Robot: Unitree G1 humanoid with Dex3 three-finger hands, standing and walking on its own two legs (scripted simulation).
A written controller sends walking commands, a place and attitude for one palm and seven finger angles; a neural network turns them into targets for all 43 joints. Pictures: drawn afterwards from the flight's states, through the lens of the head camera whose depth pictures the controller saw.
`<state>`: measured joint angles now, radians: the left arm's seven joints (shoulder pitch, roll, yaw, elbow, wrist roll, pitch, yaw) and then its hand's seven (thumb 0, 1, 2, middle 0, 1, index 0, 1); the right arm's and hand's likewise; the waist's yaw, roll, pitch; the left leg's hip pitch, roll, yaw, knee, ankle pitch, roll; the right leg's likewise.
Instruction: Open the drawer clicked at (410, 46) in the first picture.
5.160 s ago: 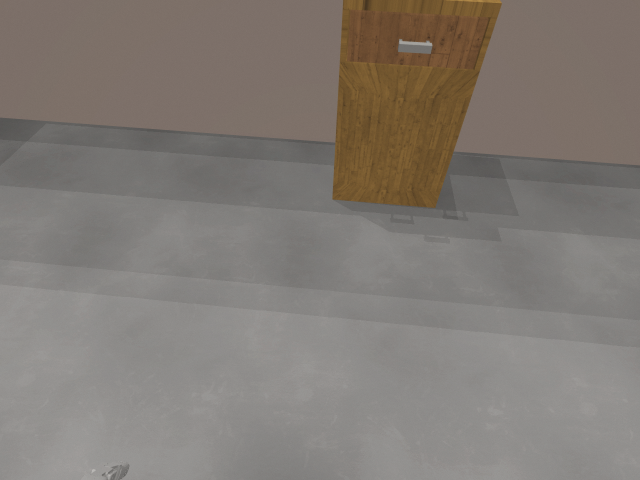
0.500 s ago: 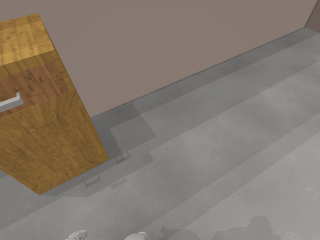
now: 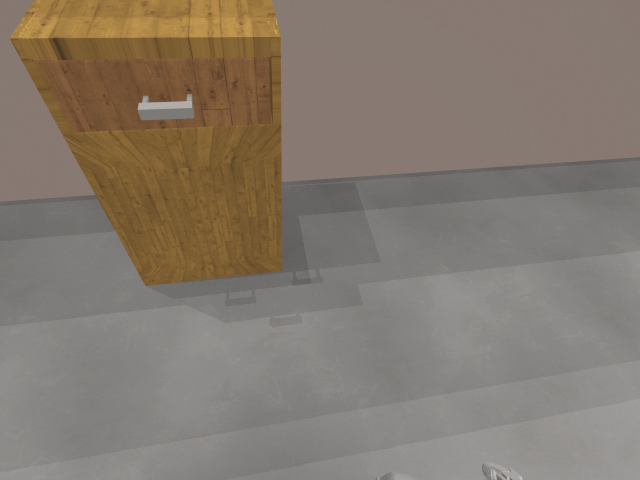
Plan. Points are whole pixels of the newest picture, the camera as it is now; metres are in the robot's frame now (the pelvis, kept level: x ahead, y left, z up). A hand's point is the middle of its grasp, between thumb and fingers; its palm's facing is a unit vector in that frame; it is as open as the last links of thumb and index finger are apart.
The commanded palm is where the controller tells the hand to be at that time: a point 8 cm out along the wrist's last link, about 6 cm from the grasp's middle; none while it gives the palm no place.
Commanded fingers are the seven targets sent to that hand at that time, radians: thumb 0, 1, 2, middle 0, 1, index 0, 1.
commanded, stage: turn to face it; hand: left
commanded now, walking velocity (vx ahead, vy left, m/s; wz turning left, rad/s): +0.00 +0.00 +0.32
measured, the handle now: (167, 104) +0.78 +0.39 -0.02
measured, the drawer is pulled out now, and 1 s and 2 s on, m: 0.00 0.00 0.00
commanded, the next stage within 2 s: take the last steps up to it in 0.28 s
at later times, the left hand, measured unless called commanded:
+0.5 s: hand out of the picture +0.01 +0.16 -0.14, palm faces +0.21 -0.95 -0.24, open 7.4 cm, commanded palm none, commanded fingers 0.00 0.90 0.90 -0.20 -0.30 -0.20 -0.30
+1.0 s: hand out of the picture +0.03 +0.22 -0.16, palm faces +0.24 -0.96 -0.16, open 7.4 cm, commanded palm none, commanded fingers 0.00 0.90 0.90 -0.20 -0.30 -0.20 -0.30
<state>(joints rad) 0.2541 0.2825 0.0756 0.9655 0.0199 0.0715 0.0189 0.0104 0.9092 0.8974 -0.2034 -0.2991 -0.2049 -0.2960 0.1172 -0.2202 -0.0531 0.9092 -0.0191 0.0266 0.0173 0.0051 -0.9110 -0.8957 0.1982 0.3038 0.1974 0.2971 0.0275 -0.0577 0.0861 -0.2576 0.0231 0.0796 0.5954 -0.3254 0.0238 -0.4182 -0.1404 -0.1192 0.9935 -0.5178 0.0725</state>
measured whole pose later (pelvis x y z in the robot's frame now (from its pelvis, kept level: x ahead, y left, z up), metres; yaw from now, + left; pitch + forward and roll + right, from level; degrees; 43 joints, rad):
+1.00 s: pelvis +0.04 +0.04 +0.02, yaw +12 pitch -2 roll +0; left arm 0.26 0.19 0.06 1.08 0.03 0.01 -0.02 0.01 0.91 0.90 -0.20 -0.30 -0.20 -0.30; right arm 0.41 -0.09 -0.02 1.13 -0.02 -0.05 -0.02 0.00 -0.91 -0.90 0.20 0.30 0.20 0.30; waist 0.00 -0.03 0.04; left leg 0.01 0.02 0.13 0.30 -0.28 0.02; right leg -0.54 -0.12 -0.08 0.96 -0.25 0.04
